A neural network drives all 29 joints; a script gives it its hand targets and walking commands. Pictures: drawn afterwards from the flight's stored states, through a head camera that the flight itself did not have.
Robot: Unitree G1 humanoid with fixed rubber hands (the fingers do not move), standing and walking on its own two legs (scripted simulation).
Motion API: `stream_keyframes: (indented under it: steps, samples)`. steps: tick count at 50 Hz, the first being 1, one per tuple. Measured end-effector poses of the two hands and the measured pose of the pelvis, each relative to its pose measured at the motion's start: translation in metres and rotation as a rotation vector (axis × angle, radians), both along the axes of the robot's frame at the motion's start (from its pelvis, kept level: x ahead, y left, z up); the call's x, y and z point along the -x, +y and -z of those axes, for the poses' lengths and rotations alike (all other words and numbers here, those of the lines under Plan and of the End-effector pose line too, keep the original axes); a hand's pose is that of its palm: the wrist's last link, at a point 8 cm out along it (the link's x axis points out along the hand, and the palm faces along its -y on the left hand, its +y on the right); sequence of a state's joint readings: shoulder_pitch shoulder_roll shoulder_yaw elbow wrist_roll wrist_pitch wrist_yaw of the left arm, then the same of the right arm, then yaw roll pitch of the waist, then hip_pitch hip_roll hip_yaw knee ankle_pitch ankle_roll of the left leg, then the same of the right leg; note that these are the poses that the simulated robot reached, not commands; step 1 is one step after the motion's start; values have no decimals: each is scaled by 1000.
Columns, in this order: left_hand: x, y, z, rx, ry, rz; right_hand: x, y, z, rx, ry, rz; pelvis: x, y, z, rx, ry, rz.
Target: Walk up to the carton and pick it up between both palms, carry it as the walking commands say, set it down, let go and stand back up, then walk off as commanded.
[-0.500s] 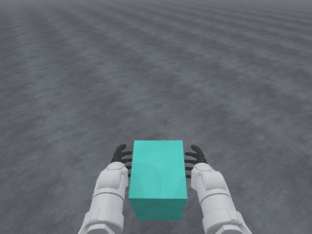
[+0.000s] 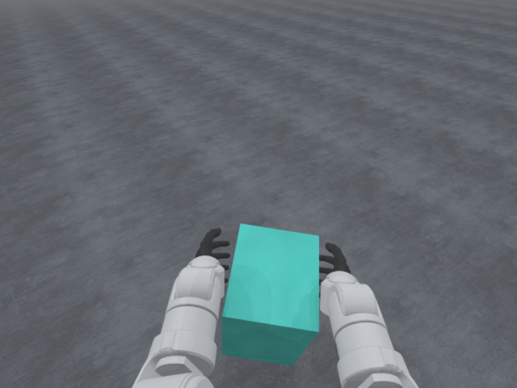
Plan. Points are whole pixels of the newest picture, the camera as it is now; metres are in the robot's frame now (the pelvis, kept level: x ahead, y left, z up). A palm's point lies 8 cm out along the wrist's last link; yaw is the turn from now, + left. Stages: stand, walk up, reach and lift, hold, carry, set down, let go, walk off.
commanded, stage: reach and lift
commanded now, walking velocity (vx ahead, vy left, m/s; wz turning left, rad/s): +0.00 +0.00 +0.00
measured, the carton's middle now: (267, 298) +0.34 +0.02 -0.04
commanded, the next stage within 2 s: hold in 0.84 s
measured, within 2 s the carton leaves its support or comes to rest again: neither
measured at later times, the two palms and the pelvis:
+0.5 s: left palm (205, 276) +0.30 +0.12 +0.06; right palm (347, 295) +0.30 -0.10 +0.04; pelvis -0.01 +0.00 +0.00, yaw +0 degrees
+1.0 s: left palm (203, 275) +0.30 +0.12 +0.07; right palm (345, 295) +0.30 -0.10 +0.04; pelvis -0.01 +0.00 +0.00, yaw +1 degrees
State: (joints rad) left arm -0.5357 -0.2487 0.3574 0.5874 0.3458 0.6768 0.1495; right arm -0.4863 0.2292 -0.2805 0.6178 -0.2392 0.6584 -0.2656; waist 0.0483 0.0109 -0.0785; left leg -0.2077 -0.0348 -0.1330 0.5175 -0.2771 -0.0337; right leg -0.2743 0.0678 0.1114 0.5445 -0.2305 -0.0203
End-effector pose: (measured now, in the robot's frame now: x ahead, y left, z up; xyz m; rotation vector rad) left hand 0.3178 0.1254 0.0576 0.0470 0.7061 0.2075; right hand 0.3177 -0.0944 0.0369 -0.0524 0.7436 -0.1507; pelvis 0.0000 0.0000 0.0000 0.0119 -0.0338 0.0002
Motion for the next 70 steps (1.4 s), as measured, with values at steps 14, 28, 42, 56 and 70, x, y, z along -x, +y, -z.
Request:
stream_keyframes:
  steps: [14,28,42,56,70]
  samples:
    - [3,-4,-1,11,0,39,6,-9,1,-30,6,-12,0,1,-2,1,-7,-3]
    - [22,-3,-6,13,-22,37,25,-9,-5,-35,-5,-22,16,0,-1,1,-34,-6]
    - [26,-2,-10,16,-37,38,29,-6,-6,-21,-9,-27,20,2,0,5,-45,-10]
    - [13,-2,-5,12,-20,41,16,-8,-3,-28,11,-29,8,1,-2,3,-27,-12]
    - [21,-5,-2,17,-6,69,19,-14,-7,-33,2,-47,8,-2,-2,-2,-32,-13]
